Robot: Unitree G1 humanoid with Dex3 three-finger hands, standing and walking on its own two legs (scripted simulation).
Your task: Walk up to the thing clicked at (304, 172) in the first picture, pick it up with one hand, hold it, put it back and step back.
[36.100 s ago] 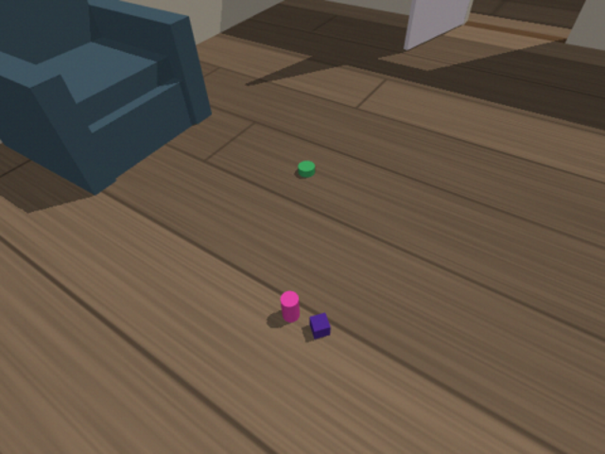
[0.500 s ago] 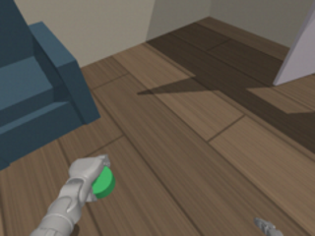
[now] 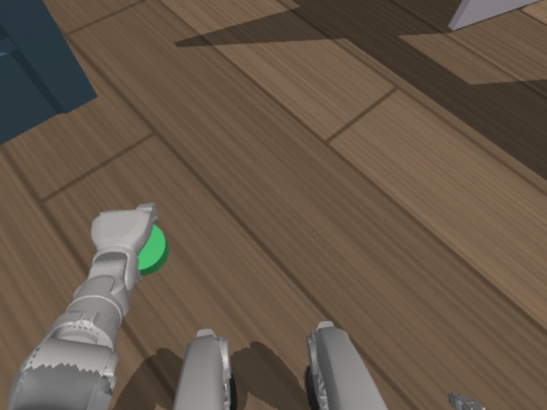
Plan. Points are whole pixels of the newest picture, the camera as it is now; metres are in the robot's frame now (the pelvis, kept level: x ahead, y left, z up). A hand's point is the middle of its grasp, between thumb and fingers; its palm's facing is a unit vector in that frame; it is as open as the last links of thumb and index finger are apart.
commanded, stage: crouch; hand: left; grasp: from above
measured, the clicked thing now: (141, 248) +0.42 +0.22 -0.15
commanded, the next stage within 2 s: lower in 1.24 s
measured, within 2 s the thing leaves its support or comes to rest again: neither
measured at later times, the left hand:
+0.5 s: hand (160, 271) +0.42 +0.23 -0.32, palm faces -0.43 -0.01 -0.90, open 11.3 cm
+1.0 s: hand (170, 275) +0.43 +0.23 -0.40, palm faces -0.45 -0.02 -0.89, open 11.2 cm
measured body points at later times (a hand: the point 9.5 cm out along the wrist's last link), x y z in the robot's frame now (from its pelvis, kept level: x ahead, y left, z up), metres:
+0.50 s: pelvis -0.02 -0.01 -0.16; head +0.20 +0.03 +0.24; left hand +0.44 +0.23 -0.27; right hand +0.04 -0.29 -0.27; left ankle +0.07 +0.12 -0.57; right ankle +0.05 -0.15 -0.57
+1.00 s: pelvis -0.03 -0.01 -0.23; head +0.21 +0.02 +0.15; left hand +0.45 +0.22 -0.35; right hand +0.01 -0.29 -0.35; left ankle +0.07 +0.12 -0.57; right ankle +0.05 -0.15 -0.57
